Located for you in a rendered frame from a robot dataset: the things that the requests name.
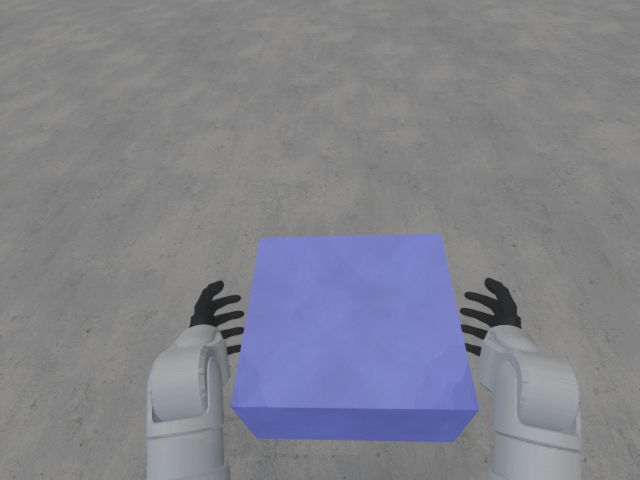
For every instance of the robot right forearm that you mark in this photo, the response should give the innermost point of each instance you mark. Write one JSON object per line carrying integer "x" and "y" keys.
{"x": 536, "y": 408}

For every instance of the right robot hand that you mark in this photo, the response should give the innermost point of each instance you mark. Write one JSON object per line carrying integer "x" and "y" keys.
{"x": 504, "y": 309}

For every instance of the left robot hand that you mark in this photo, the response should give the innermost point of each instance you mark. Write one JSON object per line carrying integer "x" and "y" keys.
{"x": 205, "y": 308}

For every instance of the robot left forearm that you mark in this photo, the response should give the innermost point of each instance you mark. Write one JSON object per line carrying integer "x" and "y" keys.
{"x": 185, "y": 408}

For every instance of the carton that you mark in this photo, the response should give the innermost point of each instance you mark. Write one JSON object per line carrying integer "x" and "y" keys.
{"x": 353, "y": 338}

